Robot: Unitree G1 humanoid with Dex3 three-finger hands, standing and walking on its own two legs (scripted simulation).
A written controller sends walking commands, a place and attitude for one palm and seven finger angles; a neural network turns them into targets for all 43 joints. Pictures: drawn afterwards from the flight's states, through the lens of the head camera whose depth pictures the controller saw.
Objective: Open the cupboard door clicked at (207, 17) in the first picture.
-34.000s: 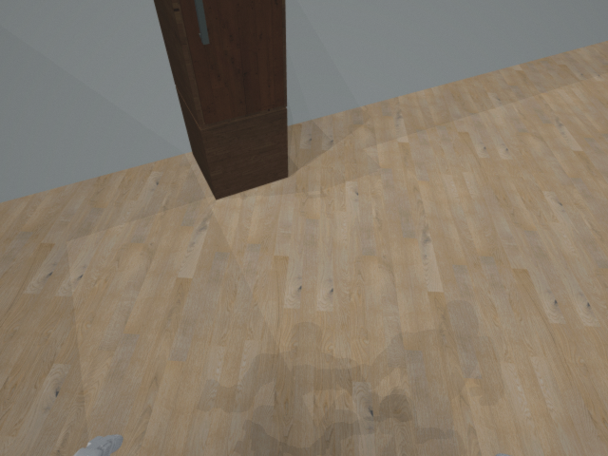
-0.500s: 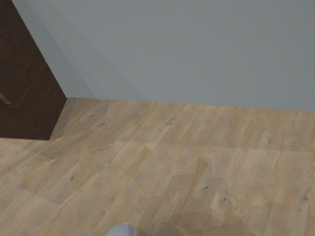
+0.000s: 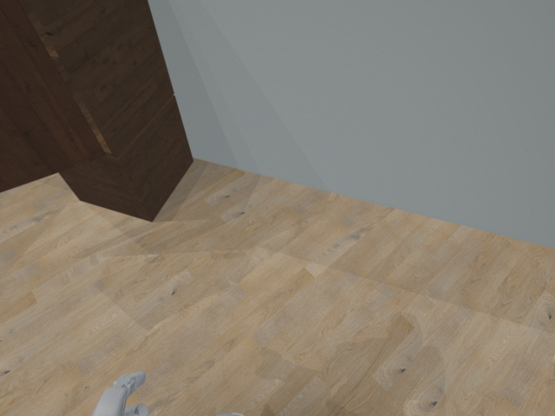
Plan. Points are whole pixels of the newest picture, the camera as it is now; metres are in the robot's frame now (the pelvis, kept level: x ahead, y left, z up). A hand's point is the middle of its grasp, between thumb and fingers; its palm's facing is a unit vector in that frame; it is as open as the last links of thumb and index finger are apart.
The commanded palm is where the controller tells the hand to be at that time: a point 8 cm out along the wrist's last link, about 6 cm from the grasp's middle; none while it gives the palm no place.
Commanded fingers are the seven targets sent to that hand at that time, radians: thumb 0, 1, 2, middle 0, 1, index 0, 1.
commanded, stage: turn to face it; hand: left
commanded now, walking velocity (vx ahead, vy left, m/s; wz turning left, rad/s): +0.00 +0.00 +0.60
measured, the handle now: out of the picture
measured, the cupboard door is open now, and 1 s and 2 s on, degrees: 49 49 49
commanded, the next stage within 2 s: take the last steps up to it in 0.80 s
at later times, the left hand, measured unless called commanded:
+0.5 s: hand out of the picture -0.01 +0.25 -0.18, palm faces +0.35 -0.91 -0.24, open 7.4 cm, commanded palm none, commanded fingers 0.00 0.90 0.90 -0.20 -0.30 -0.20 -0.30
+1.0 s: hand out of the picture -0.01 +0.17 -0.15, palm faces +0.52 -0.83 -0.22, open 7.3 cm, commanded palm none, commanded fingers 0.00 0.90 0.90 -0.20 -0.30 -0.20 -0.30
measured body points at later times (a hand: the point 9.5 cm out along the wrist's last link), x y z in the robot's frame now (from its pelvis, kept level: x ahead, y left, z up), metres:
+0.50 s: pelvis +0.01 +0.02 +0.00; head +0.05 +0.07 +0.45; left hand -0.03 +0.29 -0.16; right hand +0.20 -0.19 -0.12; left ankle -0.01 +0.12 -0.73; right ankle +0.01 -0.14 -0.65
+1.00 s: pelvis +0.03 -0.01 +0.01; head +0.06 -0.01 +0.46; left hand -0.04 +0.22 -0.13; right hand +0.21 -0.21 -0.14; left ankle -0.05 +0.09 -0.66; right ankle +0.07 -0.12 -0.73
